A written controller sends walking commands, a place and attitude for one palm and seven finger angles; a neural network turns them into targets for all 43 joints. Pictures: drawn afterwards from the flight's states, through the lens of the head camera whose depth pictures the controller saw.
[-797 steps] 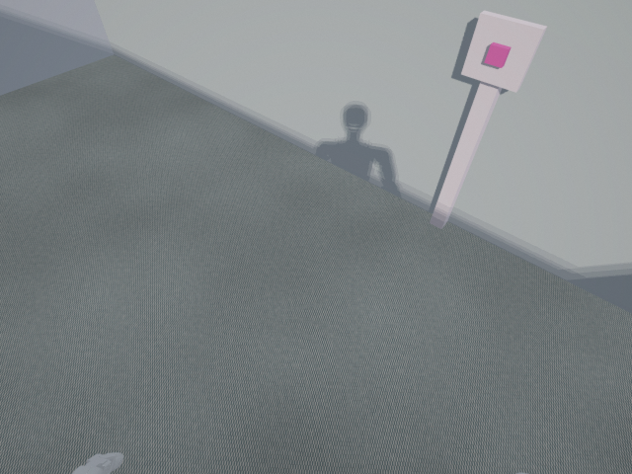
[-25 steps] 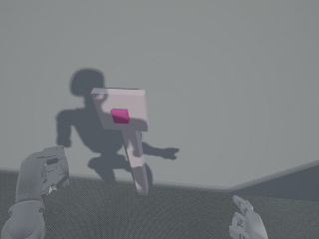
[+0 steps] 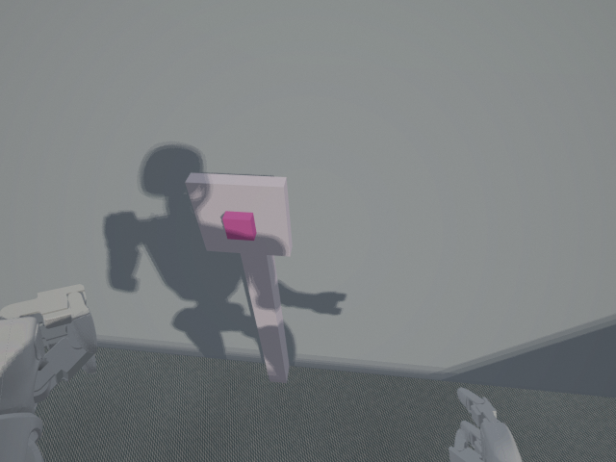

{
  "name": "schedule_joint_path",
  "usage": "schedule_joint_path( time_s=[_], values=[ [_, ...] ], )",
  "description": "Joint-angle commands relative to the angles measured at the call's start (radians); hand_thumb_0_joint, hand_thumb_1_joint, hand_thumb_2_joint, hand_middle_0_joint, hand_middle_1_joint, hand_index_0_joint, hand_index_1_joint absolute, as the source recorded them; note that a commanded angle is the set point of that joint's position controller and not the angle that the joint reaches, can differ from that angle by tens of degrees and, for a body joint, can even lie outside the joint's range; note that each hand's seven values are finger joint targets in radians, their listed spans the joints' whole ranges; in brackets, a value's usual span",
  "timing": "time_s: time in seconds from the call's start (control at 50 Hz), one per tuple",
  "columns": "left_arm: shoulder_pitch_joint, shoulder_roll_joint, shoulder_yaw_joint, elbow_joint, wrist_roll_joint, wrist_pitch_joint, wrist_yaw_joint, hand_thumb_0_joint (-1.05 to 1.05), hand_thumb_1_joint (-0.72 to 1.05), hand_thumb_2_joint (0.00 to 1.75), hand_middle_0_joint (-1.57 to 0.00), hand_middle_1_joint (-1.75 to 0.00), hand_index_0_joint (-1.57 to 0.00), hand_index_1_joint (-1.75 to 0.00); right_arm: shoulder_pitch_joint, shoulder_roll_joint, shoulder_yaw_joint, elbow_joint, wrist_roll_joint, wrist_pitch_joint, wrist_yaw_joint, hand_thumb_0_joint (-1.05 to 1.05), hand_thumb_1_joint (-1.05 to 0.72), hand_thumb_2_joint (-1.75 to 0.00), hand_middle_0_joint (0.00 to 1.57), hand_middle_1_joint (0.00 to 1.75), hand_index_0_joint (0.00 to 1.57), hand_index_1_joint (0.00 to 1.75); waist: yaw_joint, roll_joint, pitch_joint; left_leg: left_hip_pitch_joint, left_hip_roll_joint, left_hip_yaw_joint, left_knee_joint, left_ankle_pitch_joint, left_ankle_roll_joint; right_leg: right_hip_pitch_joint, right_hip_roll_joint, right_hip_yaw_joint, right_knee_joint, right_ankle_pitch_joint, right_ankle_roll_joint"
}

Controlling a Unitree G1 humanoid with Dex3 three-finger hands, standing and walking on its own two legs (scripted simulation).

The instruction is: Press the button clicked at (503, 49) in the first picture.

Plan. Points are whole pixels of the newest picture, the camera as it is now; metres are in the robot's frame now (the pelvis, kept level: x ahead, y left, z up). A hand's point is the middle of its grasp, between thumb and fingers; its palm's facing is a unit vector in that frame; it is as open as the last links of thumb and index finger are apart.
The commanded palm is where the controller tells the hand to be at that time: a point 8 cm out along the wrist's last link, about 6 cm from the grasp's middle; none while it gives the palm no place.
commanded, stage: draw the hand back to the body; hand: left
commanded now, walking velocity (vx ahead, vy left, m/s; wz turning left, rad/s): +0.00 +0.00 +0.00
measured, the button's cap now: (240, 224) +0.52 +0.21 +0.00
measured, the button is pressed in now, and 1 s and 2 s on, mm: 0 0 0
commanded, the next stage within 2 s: step back with the hand held close in 0.02 s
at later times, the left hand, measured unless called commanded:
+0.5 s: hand (80, 358) +0.16 +0.25 +0.15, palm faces +0.30 -0.81 -0.50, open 3.1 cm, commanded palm +0.10 +0.29 +0.17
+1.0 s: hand (23, 425) +0.10 +0.25 +0.16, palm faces +0.40 -0.78 -0.48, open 3.1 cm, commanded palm +0.03 +0.29 +0.17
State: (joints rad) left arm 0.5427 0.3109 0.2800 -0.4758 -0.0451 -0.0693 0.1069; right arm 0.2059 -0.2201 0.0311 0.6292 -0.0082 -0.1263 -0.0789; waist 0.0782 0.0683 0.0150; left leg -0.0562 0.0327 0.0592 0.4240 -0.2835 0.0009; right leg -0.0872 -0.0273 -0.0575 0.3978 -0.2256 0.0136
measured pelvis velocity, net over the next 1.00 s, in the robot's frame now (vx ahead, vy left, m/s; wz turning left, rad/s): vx -0.09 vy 0.01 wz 0.01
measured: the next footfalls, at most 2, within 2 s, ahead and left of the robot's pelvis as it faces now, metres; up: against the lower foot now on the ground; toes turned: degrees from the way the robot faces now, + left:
right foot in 1.44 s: -0.16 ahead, -0.11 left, +0.00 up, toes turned +3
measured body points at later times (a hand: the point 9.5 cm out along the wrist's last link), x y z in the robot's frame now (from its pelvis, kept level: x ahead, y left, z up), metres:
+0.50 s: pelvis -0.03 +0.01 +0.00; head -0.02 +0.00 +0.45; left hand +0.14 +0.29 +0.18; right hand +0.13 -0.23 -0.09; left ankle -0.03 +0.11 -0.74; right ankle +0.00 -0.13 -0.74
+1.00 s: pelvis -0.09 +0.01 -0.02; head -0.08 +0.02 +0.43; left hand +0.07 +0.29 +0.18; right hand +0.08 -0.22 -0.09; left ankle -0.03 +0.11 -0.74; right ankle +0.00 -0.13 -0.74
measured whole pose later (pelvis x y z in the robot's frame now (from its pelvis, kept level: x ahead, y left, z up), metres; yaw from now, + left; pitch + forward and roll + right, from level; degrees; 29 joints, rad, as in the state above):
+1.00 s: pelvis -0.09 +0.01 -0.02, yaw +1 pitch +0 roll -1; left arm 0.60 0.39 0.39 -0.59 0.00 -0.24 0.16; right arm 0.21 -0.21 0.01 0.55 -0.01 -0.08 -0.08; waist 0.00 -0.01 0.04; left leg -0.39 0.02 0.05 0.61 -0.22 0.04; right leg -0.40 -0.03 -0.02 0.54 -0.14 0.03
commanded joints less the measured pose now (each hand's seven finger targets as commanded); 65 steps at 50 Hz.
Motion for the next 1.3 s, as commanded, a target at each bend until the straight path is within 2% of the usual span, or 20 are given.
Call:
schedule_joint_path(
  time_s=[0.0,0.06,0.12,0.14,0.16,0.2,0.26,0.3,0.42,0.54,0.68,0.78,0.96,1.02,1.08,1.14,1.18,1.2,1.24,1.28],
  values=[
    [-0.084,0.166,0.11,-0.24,0.002,-0.072,0.018,0.0,0.9,0.9,-1.3,-1.5,-1.3,-1.5,-0.136,-0.096,-0.04,-0.172,0.001,-0.073,-0.015,0.0,-0.9,-0.9,0.2,0.3,0.2,0.3,-0.006,0.018,-0.037,-0.042,-0.007,-0.027,-0.07,0.21,0.019,0.006,0.023,0.018,-0.063,0.142,-0.028],
    [-0.082,0.163,0.111,-0.215,0.0,-0.071,0.018,0.0,0.9,0.9,-1.3,-1.5,-1.3,-1.5,-0.14,-0.095,-0.04,-0.169,0.002,-0.078,-0.018,0.0,-0.9,-0.9,0.2,0.3,0.2,0.3,-0.007,-0.026,-0.002,-0.054,-0.005,-0.029,-0.078,0.171,0.019,-0.009,0.026,0.021,-0.081,0.101,-0.026],
    [-0.139,0.17,0.114,-0.199,0.003,-0.074,0.022,0.0,0.9,0.9,-1.3,-1.5,-1.3,-1.5,-0.131,-0.098,-0.04,-0.156,0.001,-0.079,-0.02,0.0,-0.9,-0.9,0.2,0.3,0.2,0.3,-0.017,-0.003,0.008,-0.058,-0.009,-0.026,-0.082,0.153,0.019,-0.017,0.025,0.023,-0.087,0.085,-0.027],
    [-0.319,0.312,0.275,-0.262,0.003,-0.131,0.032,0.0,0.9,0.9,-1.3,-1.5,-1.3,-1.5,-0.113,-0.104,-0.021,-0.205,0.006,-0.049,-0.013,0.0,-0.9,-0.9,0.2,0.3,0.2,0.3,-0.057,0.034,0.132,-0.162,0.001,-0.039,-0.091,0.04,0.025,-0.113,-0.014,0.115,-0.138,0.066,-0.026],
    [-0.14,0.204,0.198,-0.157,0.001,-0.131,0.022,0.0,0.9,0.9,-1.3,-1.5,-1.3,-1.5,-0.115,-0.096,-0.037,-0.18,0.001,-0.032,-0.015,0.0,-0.9,-0.9,0.2,0.3,0.2,0.3,-0.059,-0.074,0.086,-0.154,0.004,-0.042,-0.06,0.031,0.033,-0.142,-0.034,0.121,-0.159,0.042,-0.024],
    [-0.034,0.146,0.137,-0.166,0.006,-0.134,0.01,0.0,0.9,0.9,-1.3,-1.5,-1.3,-1.5,-0.12,-0.114,-0.047,-0.192,-0.006,0.0,-0.001,0.0,-0.9,-0.9,0.2,0.3,0.2,0.3,-0.066,-0.091,0.011,-0.123,0.005,-0.033,-0.049,0.096,0.036,-0.121,-0.039,0.109,-0.146,0.092,-0.023],
    [0.029,0.165,0.15,-0.219,0.007,-0.146,0.016,0.0,0.9,0.9,-1.3,-1.5,-1.3,-1.5,-0.129,-0.121,-0.057,-0.208,-0.006,0.026,-0.002,0.0,-0.9,-0.9,0.2,0.3,0.2,0.3,-0.065,-0.012,-0.102,-0.122,0.016,-0.033,-0.055,0.19,0.035,-0.056,-0.039,0.082,-0.069,0.222,-0.018],
    [0.06,0.192,0.178,-0.243,0.007,-0.15,0.024,0.0,0.9,0.9,-1.3,-1.5,-1.3,-1.5,-0.127,-0.12,-0.064,-0.222,-0.004,0.04,-0.004,0.0,-0.9,-0.9,0.2,0.3,0.2,0.3,-0.063,-0.02,-0.153,-0.137,0.021,-0.038,-0.053,0.259,0.032,-0.017,-0.032,0.065,-0.027,0.291,-0.014],
    [0.105,0.22,0.216,-0.263,-0.001,-0.156,0.037,0.0,0.9,0.9,-1.3,-1.5,-1.3,-1.5,-0.134,-0.114,-0.077,-0.25,0.008,0.067,-0.01,0.0,-0.9,-0.9,0.2,0.3,0.2,0.3,-0.062,-0.043,-0.161,-0.198,0.04,-0.055,-0.044,0.321,0.03,-0.015,-0.022,0.055,0.045,0.352,-0.006],
    [0.096,0.216,0.208,-0.281,0.008,-0.168,0.044,0.0,0.9,0.9,-1.3,-1.5,-1.3,-1.5,-0.132,-0.123,-0.085,-0.251,0.009,0.057,-0.014,0.0,-0.9,-0.9,0.2,0.3,0.2,0.3,-0.066,-0.024,-0.131,-0.297,0.053,-0.07,-0.063,0.176,0.047,-0.026,-0.017,0.071,0.077,0.27,0.0],
    [0.069,0.207,0.204,-0.299,0.024,-0.191,0.057,0.0,0.9,0.9,-1.3,-1.5,-1.3,-1.5,-0.108,-0.128,-0.082,-0.252,0.011,0.031,-0.012,0.0,-0.9,-0.9,0.2,0.3,0.2,0.3,-0.078,-0.041,-0.074,-0.481,0.056,-0.093,-0.079,-0.182,0.07,-0.027,-0.024,0.119,0.074,0.078,-0.004],
    [0.056,0.214,0.21,-0.326,0.03,-0.214,0.066,0.0,0.9,0.9,-1.3,-1.5,-1.3,-1.5,-0.093,-0.128,-0.08,-0.244,0.004,0.011,-0.013,0.0,-0.9,-0.9,0.2,0.3,0.2,0.3,-0.084,-0.047,-0.08,-0.472,0.049,-0.106,-0.057,-0.223,0.068,-0.085,-0.028,0.134,0.04,-0.027,-0.011],
    [0.042,0.215,0.229,-0.316,0.047,-0.239,0.068,0.0,0.9,0.9,-1.3,-1.5,-1.3,-1.5,-0.104,-0.131,-0.081,-0.239,0.003,-0.017,-0.015,0.0,-0.9,-0.9,0.2,0.3,0.2,0.3,-0.076,0.017,-0.059,-0.677,0.105,-0.154,-0.107,-0.333,0.099,0.041,0.02,0.124,0.199,0.074,0.002],
    [0.026,0.215,0.226,-0.325,0.046,-0.248,0.064,0.0,0.9,0.9,-1.3,-1.5,-1.3,-1.5,-0.088,-0.13,-0.085,-0.232,0.0,-0.02,-0.007,0.0,-0.9,-0.9,0.2,0.3,0.2,0.3,-0.083,-0.049,-0.057,-0.634,0.058,-0.121,-0.008,-0.341,0.083,-0.054,-0.02,0.199,0.119,0.004,-0.019],
    [0.015,0.237,0.232,-0.338,0.035,-0.25,0.07,0.0,0.9,0.9,-1.3,-1.5,-1.3,-1.5,-0.077,-0.115,-0.085,-0.208,-0.009,-0.012,-0.001,0.0,-0.9,-0.9,0.2,0.3,0.2,0.3,-0.088,-0.14,-0.086,-0.46,-0.005,-0.081,0.132,-0.219,0.044,-0.224,-0.104,0.28,-0.024,-0.078,-0.06],
    [0.035,0.249,0.233,-0.334,0.025,-0.254,0.083,0.0,0.9,0.9,-1.3,-1.5,-1.3,-1.5,-0.07,-0.105,-0.087,-0.181,-0.011,0.006,0.003,0.0,-0.9,-0.9,0.2,0.3,0.2,0.3,-0.096,-0.169,-0.135,-0.297,-0.032,-0.073,0.198,-0.125,0.025,-0.342,-0.143,0.256,-0.082,-0.106,-0.083],
    [0.043,0.246,0.23,-0.354,0.024,-0.261,0.086,0.0,0.9,0.9,-1.3,-1.5,-1.3,-1.5,-0.079,-0.117,-0.087,-0.188,-0.009,0.014,0.0,0.0,-0.9,-0.9,0.2,0.3,0.2,0.3,-0.103,-0.081,-0.117,-0.329,0.011,-0.136,0.086,-0.172,0.045,-0.339,-0.081,0.19,-0.022,-0.137,-0.05],
    [0.047,0.25,0.24,-0.365,0.03,-0.268,0.086,0.0,0.9,0.9,-1.3,-1.5,-1.3,-1.5,-0.088,-0.126,-0.087,-0.197,-0.009,0.009,-0.005,0.0,-0.9,-0.9,0.2,0.3,0.2,0.3,-0.103,-0.003,-0.111,-0.437,0.067,-0.2,-0.028,-0.251,0.07,-0.255,-0.022,0.144,0.066,-0.142,-0.022],
    [0.054,0.237,0.259,-0.364,0.051,-0.276,0.08,0.0,0.9,0.9,-1.3,-1.5,-1.3,-1.5,-0.13,-0.138,-0.086,-0.213,-0.006,-0.014,-0.014,0.0,-0.9,-0.9,0.2,0.3,0.2,0.3,-0.087,0.219,-0.109,-0.775,0.256,-0.404,-0.301,-0.459,0.154,0.052,0.118,0.054,0.462,-0.03,0.022],
    [0.081,0.244,0.272,-0.347,0.049,-0.279,0.069,0.0,0.9,0.9,-1.3,-1.5,-1.3,-1.5,-0.112,-0.125,-0.105,-0.206,-0.005,-0.034,-0.01,0.0,-0.9,-0.9,0.2,0.3,0.2,0.3,-0.082,0.109,-0.137,-0.716,0.292,-0.388,-0.251,-0.36,0.177,0.014,0.131,0.096,0.563,-0.125,0.012]
  ],
)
